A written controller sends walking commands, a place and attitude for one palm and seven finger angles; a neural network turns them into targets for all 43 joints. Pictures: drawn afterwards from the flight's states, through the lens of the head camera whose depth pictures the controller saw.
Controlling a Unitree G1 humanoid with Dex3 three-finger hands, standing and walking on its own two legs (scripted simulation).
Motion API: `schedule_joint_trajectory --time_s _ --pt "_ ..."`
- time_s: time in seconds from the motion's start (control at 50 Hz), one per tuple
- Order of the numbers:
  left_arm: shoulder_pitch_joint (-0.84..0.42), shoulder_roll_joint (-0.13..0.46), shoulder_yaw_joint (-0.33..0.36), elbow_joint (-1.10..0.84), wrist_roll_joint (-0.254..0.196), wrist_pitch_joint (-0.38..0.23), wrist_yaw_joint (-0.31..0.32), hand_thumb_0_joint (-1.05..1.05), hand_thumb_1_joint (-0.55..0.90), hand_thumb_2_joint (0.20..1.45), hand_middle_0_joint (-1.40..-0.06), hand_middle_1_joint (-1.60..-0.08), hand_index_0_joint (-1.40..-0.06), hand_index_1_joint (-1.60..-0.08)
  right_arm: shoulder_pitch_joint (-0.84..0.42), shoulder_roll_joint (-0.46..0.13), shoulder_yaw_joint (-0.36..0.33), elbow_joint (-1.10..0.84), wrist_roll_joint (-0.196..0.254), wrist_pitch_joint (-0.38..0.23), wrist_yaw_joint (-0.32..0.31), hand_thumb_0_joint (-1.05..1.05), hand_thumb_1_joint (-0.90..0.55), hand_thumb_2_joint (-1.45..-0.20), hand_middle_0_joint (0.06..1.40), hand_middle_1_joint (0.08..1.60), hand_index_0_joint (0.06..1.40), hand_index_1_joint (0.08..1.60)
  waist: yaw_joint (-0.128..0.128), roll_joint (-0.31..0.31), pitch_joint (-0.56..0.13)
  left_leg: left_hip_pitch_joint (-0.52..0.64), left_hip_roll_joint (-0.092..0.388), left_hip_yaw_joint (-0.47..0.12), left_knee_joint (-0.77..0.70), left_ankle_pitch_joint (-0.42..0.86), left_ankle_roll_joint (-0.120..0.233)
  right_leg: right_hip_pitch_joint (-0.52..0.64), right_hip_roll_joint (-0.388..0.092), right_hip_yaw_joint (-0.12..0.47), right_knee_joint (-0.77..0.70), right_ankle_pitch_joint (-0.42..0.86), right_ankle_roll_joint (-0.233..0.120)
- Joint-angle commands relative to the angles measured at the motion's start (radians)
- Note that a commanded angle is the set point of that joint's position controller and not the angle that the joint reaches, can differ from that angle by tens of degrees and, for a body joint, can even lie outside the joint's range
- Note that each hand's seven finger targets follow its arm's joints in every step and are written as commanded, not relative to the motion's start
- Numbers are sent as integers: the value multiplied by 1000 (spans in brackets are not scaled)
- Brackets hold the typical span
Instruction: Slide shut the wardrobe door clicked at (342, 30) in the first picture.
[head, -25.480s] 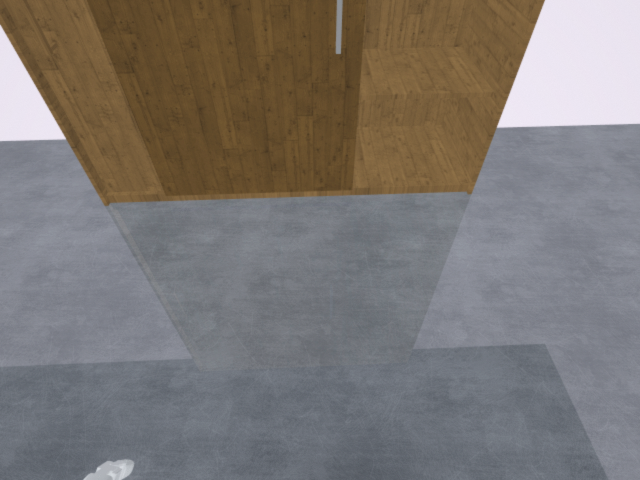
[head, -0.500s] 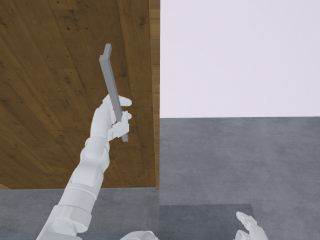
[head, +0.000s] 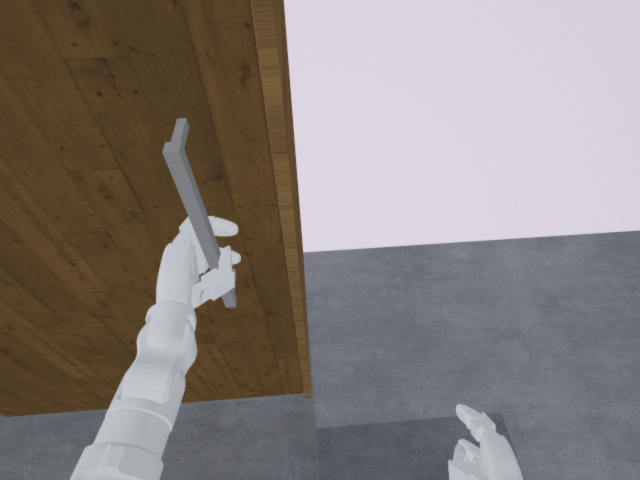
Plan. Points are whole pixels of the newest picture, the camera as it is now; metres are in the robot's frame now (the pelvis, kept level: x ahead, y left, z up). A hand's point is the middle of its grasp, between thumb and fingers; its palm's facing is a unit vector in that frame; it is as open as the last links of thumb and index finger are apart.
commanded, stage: stop walking and hold the door there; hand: left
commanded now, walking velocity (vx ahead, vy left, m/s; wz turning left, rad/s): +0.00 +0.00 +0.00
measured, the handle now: (210, 231) +0.39 +0.19 +0.08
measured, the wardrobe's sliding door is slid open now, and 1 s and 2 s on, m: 0.00 0.00 0.00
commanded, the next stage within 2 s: loosen the grip on the handle in 0.30 s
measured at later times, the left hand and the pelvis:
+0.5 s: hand (223, 263) +0.36 +0.16 +0.06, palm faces +0.13 -0.98 -0.16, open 6.1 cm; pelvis -0.01 -0.02 +0.00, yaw +0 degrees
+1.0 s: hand (221, 271) +0.35 +0.17 +0.05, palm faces +0.20 -0.97 -0.14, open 14.2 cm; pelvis -0.01 -0.01 -0.02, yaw +0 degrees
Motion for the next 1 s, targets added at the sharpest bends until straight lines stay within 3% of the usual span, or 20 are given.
schedule_joint_trajectory --time_s 0.0,0.08,0.26,0.36,0.38,0.4,0.42,0.44,0.46,0.52,0.54,0.6,0.62,0.66,0.7,0.76,0.78,0.8,0.84,0.98 --pt "-306 89 -16 -211 31 -55 -16 0 900 900 -450 -1400 -450 -1400 -39 -140 -63 -132 0 -30 -23 0 -900 -900 200 300 200 300 -52 -33 -297 146 113 -46 -37 223 6 54 -99 84 -63 264 -9" --pt "-263 110 21 -182 27 -49 -10 0 900 900 -450 -1400 -450 -1400 -36 -142 -67 -145 1 -15 -26 0 -900 -900 200 300 200 300 -48 -82 -284 133 103 -41 -31 217 6 66 -109 97 -77 296 -12" --pt "-249 126 32 -187 27 -54 -6 0 900 900 -450 -1400 -450 -1400 -36 -153 -74 -155 3 -4 -28 0 -900 -900 200 300 200 300 -45 -33 -265 138 104 -37 -36 229 8 60 -107 95 -83 289 -10" --pt "-250 127 29 -177 28 -56 -4 0 900 900 -450 -1400 -450 -1400 -32 -153 -73 -150 2 -4 -30 0 -900 -900 200 300 200 300 -43 -58 -264 139 105 -42 -41 210 11 54 -106 96 -89 262 -7" --pt "-827 793 582 -453 137 -106 -2 0 900 900 -450 -1400 -450 -1400 25 -202 -161 -216 -14 -7 -7 0 -900 -900 200 300 200 300 21 -277 -121 47 98 12 50 225 38 -18 -89 155 -173 450 49" --pt "-980 642 512 -190 90 11 -35 0 779 842 -450 -1400 -450 -1400 -61 -244 -190 -70 -78 -43 -4 0 -900 -900 200 300 200 300 -37 63 -422 49 2 29 -60 414 9 204 -50 10 82 707 -72" --pt "-520 179 184 49 76 55 -92 0 658 783 -450 -1400 -450 -1400 79 -172 -148 -106 -9 -83 16 0 -900 -900 200 300 200 300 -27 -31 -499 151 9 31 -5 638 -27 87 -11 -54 94 615 -32" --pt "-248 80 213 -9 0 45 -122 0 538 725 -450 -1400 -450 -1400 102 -188 -142 -124 7 -104 34 0 -900 -900 200 300 200 300 11 17 -529 226 20 14 61 692 -25 26 2 -53 84 539 -19" --pt "-253 166 278 -123 -50 6 -105 0 417 667 -450 -1400 -450 -1400 64 -207 -137 -136 0 -112 41 0 -900 -900 200 300 200 300 37 66 -541 224 12 16 70 585 -28 35 -1 -38 76 477 -20" --pt "-269 102 160 -96 -13 -39 -51 0 54 492 -450 -1400 -450 -1400 53 -202 -113 -150 -1 -107 61 0 -900 -900 200 300 200 300 -31 -124 -335 13 7 15 59 200 4 -68 -1 -42 58 236 -2" --pt "-310 132 158 -82 14 -50 -35 0 -67 433 -450 -1400 -450 -1400 55 -201 -114 -155 6 -107 57 0 -900 -900 200 300 200 300 -39 -151 -292 -40 9 10 55 93 9 -110 -4 -28 46 120 1" --pt "-454 172 128 -110 60 -67 -3 0 -429 258 -437 -1383 -437 -1383 35 -195 -103 -169 15 -120 36 0 -900 -900 200 300 200 300 -45 -31 -272 -66 1 18 50 -105 18 -178 -15 16 9 -135 -5" --pt "-459 166 105 -88 71 -64 -3 0 -550 200 -423 -1367 -423 -1367 37 -191 -99 -173 21 -127 32 0 -900 -900 200 300 200 300 -47 -30 -289 -72 -4 20 48 -138 21 -180 -17 22 3 -182 -7" --pt "-492 130 73 -41 49 -60 -7 0 -550 200 -397 -1333 -397 -1333 31 -188 -88 -172 29 -144 17 0 -900 -900 200 300 200 300 -55 -68 -234 -103 -9 19 47 -211 21 -210 -19 33 -23 -272 -5" --pt "-507 177 116 1 30 -60 -1 0 -550 200 -370 -1300 -370 -1300 32 -197 -84 -157 30 -153 5 0 -900 -900 200 300 200 300 -53 -120 -221 -127 -9 14 49 -226 20 -207 -20 43 -37 -320 -2" --pt "-529 158 99 10 26 -70 6 0 -550 200 -330 -1250 -330 -1250 37 -191 -80 -155 26 -167 2 0 -900 -900 200 300 200 300 -44 -72 -253 -119 -13 15 59 -212 23 -205 -20 40 -21 -299 -4" --pt "-508 252 179 -37 26 -76 12 0 -550 200 -317 -1233 -317 -1233 36 -198 -83 -160 22 -168 0 0 -900 -900 200 300 200 300 -16 -61 -294 -113 -11 14 57 -195 24 -163 -22 47 -17 -283 -7" --pt "-487 283 203 -37 34 -78 20 0 -550 200 -303 -1217 -303 -1217 28 -200 -82 -155 18 -163 -2 0 -900 -900 200 300 200 300 -12 -59 -304 -113 -9 13 52 -177 25 -144 -20 43 -10 -260 -8" --pt "-489 176 128 -65 20 -83 14 0 -550 200 -277 -1183 -277 -1183 34 -189 -78 -164 17 -173 1 0 -900 -900 200 300 200 300 -27 -68 -300 -92 -3 11 59 -124 27 -146 -14 26 5 -183 -8" --pt "-390 148 123 -154 21 -65 13 0 -550 200 -250 -1150 -250 -1150 70 -196 -89 -151 6 -182 10 0 -900 -900 200 300 200 300 -26 -32 -364 -25 10 0 91 93 17 -120 -1 -16 83 88 -14"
